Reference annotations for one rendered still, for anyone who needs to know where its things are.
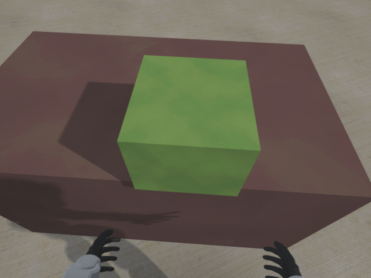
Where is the left robot hand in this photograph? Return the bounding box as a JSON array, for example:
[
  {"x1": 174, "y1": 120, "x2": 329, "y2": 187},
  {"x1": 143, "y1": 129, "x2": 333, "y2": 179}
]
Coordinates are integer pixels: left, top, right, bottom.
[{"x1": 86, "y1": 229, "x2": 121, "y2": 272}]

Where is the carton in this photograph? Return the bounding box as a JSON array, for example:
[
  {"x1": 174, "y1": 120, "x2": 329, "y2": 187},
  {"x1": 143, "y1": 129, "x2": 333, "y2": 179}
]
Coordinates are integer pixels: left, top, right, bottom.
[{"x1": 117, "y1": 55, "x2": 261, "y2": 196}]

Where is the pedestal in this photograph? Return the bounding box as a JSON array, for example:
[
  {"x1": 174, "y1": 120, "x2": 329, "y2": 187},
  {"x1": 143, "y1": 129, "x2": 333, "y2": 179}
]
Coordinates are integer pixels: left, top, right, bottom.
[{"x1": 0, "y1": 31, "x2": 371, "y2": 249}]

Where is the left robot forearm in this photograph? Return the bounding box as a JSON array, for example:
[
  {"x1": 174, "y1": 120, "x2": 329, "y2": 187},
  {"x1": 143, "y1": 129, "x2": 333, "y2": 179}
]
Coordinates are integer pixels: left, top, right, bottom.
[{"x1": 62, "y1": 254, "x2": 101, "y2": 278}]

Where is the right robot hand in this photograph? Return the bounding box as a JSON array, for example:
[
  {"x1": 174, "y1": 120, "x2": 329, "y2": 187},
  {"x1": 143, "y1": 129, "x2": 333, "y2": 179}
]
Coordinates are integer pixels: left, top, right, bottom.
[{"x1": 263, "y1": 241, "x2": 302, "y2": 278}]

